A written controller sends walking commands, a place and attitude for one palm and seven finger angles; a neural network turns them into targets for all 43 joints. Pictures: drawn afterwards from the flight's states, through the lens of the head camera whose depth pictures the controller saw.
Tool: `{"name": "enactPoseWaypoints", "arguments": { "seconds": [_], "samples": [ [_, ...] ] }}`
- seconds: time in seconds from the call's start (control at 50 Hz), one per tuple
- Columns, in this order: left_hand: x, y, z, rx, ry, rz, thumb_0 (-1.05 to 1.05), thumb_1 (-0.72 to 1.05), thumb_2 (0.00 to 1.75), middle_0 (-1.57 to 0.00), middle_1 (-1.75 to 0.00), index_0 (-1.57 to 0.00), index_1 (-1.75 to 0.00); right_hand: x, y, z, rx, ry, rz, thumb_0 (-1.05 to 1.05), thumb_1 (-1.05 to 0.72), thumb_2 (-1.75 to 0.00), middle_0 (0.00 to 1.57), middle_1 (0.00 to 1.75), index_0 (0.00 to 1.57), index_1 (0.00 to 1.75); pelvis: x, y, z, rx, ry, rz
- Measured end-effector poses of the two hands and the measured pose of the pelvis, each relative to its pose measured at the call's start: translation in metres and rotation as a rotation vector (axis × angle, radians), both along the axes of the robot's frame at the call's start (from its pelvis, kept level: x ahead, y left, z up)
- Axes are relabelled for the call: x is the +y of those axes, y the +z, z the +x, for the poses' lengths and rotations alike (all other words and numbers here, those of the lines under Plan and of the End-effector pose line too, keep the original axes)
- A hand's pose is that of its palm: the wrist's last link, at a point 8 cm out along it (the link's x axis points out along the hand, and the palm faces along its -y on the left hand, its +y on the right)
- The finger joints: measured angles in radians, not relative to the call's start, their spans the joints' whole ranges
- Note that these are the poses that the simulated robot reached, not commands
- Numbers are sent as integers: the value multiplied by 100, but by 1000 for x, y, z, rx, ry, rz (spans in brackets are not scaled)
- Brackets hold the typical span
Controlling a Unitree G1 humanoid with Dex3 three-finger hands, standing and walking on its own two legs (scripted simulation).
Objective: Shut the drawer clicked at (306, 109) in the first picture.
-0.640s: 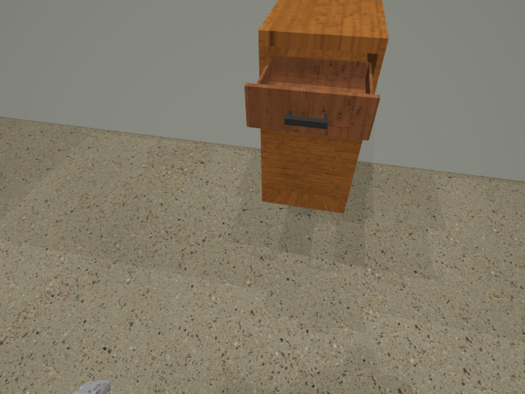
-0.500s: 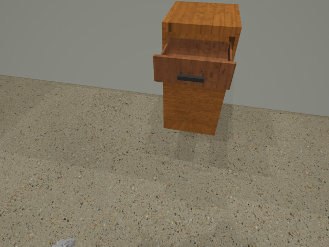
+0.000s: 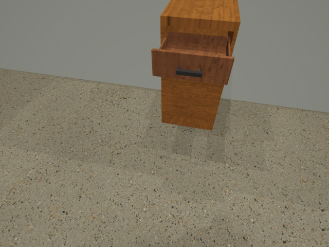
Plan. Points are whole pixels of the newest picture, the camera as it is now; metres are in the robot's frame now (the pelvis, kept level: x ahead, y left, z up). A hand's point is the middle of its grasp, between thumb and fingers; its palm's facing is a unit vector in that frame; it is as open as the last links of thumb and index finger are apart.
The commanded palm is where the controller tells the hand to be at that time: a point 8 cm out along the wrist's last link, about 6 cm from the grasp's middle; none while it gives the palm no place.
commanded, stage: stand and wait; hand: left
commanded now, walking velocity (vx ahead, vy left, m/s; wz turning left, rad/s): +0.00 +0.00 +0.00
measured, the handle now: (189, 70) +0.88 -0.07 -0.04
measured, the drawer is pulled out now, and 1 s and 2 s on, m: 0.30 0.30 0.30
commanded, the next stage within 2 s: look at it before walking up in 0.18 s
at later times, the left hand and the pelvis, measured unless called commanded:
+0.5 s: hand out of the picture +0.08 +0.25 -0.15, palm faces -0.03 -0.94 -0.33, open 7.4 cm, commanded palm none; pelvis +0.01 +0.01 +0.00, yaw +0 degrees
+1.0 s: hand out of the picture +0.10 +0.25 -0.15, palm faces -0.03 -0.94 -0.34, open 7.4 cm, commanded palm none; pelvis +0.02 +0.00 +0.00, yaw -1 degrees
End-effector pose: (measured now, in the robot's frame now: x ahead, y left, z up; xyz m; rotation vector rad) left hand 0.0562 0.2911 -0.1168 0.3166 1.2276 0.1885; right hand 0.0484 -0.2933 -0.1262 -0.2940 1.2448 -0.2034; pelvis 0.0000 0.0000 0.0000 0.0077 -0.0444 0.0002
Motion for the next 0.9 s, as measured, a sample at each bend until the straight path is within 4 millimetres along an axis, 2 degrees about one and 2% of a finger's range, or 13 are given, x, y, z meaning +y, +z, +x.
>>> {"name": "enactPoseWaypoints", "arguments": {
  "seconds": [0.2, 0.6, 0.9],
  "samples": [
    [2, 1, 7, -11, -5, -3, 1, 90, 90, -21, -30, -20, -30, 5, 0, 0, 2, -2, 6, 1, -90, -90, 21, 30, 20, 30, 3, 1, 1, 5, -1, 0],
    [4, 1, 26, -19, -15, -7, 0, 90, 90, -21, -30, -20, -30, 9, 5, 31, -36, 11, 2, 1, -90, -90, 21, 30, 20, 30, 6, 2, 13, 16, -6, 0],
    [3, 3, 34, -16, -11, -1, 0, 90, 90, -21, -30, -20, -30, 6, 6, 45, -40, 14, -2, 1, -90, -90, 21, 30, 20, 30, 4, 3, 23, 17, -6, 0]
  ]
}}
